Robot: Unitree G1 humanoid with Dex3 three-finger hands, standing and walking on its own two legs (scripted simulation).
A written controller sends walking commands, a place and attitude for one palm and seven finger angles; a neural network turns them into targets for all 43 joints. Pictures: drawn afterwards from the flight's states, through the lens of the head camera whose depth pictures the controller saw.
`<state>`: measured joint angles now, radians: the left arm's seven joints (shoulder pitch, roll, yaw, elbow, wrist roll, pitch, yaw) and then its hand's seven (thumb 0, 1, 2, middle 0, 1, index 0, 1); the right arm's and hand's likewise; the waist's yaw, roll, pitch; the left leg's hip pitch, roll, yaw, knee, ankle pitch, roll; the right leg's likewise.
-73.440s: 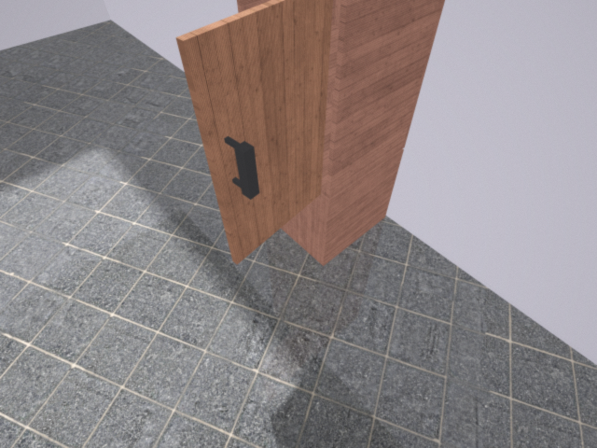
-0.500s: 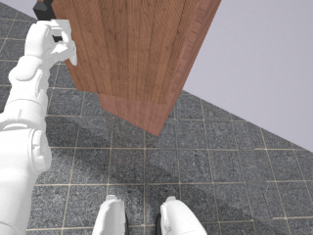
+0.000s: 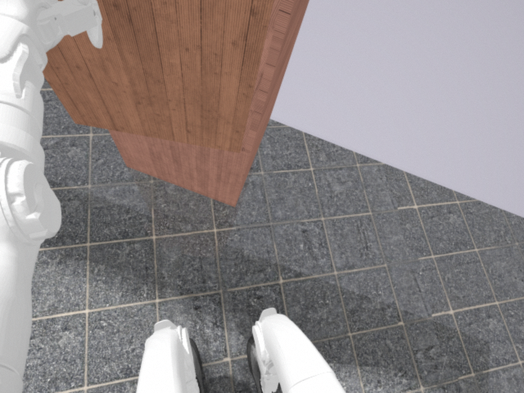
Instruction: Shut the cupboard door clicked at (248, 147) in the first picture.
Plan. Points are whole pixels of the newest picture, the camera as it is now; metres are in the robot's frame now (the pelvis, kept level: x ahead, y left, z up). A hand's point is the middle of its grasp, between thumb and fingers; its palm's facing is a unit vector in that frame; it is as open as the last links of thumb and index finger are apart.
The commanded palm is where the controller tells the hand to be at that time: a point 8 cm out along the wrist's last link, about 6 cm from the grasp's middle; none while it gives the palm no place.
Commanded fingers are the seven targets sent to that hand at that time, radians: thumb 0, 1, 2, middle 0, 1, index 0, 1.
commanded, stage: push the door shut along its arc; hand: left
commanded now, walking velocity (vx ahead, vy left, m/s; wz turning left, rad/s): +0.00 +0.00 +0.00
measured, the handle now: out of the picture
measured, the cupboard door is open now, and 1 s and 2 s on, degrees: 12 9 9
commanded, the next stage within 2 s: pull the fist back off the door in 0.02 s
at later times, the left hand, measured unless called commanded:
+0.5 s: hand (99, 19) +0.58 +0.11 +0.12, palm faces +0.10 -1.00 -0.01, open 3.1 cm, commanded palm +0.55 +0.15 +0.11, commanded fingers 0.00 0.90 0.90 -1.30 -1.50 -1.30 -1.50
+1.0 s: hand (95, 74) +0.51 +0.12 +0.11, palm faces +0.08 -1.00 -0.03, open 3.1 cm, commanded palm +0.48 +0.16 +0.11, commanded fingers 0.00 0.90 0.90 -1.30 -1.50 -1.30 -1.50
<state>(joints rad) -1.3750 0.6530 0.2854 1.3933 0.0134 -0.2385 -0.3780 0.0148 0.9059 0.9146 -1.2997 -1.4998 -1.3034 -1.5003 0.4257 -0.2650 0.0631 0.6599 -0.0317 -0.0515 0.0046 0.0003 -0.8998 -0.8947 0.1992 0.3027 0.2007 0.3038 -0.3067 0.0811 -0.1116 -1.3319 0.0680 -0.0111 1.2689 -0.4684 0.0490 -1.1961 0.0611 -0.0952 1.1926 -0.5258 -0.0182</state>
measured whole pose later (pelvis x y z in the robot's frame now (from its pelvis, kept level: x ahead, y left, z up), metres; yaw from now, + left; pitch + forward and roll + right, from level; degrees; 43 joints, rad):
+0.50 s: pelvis +0.02 -0.02 +0.03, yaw +2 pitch +27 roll -4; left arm -1.14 0.44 0.37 1.26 0.03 -0.31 0.02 0.02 0.88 0.90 -1.30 -1.50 -1.30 -1.50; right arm 0.46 -0.24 0.03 0.65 -0.07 0.00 0.09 0.00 -0.90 -0.89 0.20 0.30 0.20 0.30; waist -0.25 0.07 -0.15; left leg -1.17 0.07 -0.02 1.14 -0.45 0.01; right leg -1.05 0.07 -0.10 1.09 -0.51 -0.05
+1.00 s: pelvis +0.03 -0.03 +0.04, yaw +3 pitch +21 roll -2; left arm -0.81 0.27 0.25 1.08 -0.06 -0.48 -0.01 0.02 0.91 0.90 -1.30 -1.50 -1.31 -1.50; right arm 0.35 -0.25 -0.02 0.65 -0.03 0.03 0.06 0.00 -0.90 -0.90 0.20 0.30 0.20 0.30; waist -0.14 0.05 -0.16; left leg -1.00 0.05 0.01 1.07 -0.44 0.01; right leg -0.90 0.05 -0.07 1.05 -0.53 -0.05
